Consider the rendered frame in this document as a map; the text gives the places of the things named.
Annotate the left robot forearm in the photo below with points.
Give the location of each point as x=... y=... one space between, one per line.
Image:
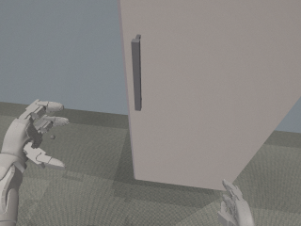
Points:
x=12 y=168

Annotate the robot right hand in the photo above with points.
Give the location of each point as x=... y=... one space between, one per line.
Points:
x=240 y=213

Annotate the robot left hand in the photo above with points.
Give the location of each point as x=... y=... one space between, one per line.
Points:
x=18 y=137

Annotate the handle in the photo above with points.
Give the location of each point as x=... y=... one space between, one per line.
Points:
x=136 y=62

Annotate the fridge door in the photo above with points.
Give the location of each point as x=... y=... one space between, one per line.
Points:
x=217 y=78

